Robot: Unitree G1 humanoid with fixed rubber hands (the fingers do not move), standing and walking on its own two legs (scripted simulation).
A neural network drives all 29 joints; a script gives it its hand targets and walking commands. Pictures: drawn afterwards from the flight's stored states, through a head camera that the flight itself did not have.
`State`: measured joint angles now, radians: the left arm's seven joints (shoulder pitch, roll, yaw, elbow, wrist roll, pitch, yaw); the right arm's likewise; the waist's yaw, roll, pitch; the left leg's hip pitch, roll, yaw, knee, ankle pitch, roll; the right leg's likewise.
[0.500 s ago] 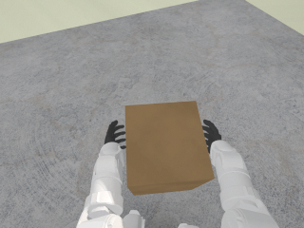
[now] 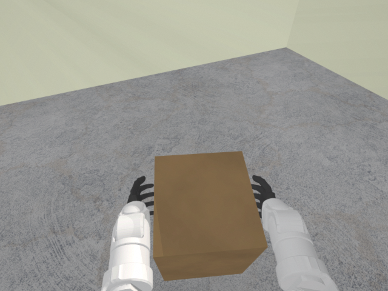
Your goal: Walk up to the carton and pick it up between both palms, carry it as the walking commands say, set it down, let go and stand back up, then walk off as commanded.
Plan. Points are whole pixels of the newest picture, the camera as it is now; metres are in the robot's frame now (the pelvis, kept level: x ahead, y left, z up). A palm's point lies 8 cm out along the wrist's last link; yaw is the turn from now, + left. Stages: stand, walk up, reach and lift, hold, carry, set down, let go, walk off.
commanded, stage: reach and lift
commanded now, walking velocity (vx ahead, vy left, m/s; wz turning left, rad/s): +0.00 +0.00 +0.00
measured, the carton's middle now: (201, 219) +0.31 +0.01 -0.05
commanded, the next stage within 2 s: hold in 1.70 s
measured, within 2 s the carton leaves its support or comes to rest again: neither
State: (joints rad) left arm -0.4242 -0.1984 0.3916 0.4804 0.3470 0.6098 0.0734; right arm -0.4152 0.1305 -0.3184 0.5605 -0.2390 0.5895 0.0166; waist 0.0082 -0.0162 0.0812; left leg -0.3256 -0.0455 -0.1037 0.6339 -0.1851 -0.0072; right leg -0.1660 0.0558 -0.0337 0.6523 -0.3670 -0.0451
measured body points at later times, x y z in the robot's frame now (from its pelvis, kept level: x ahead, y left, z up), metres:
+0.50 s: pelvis -0.01 +0.02 +0.01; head -0.03 +0.03 +0.45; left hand +0.34 +0.16 +0.05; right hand +0.32 -0.13 +0.04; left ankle +0.10 +0.11 -0.72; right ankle +0.00 -0.09 -0.72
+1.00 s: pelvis +0.01 +0.00 +0.01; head -0.03 +0.01 +0.46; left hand +0.33 +0.14 +0.04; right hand +0.31 -0.16 +0.04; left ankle +0.10 +0.11 -0.72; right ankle +0.00 -0.09 -0.72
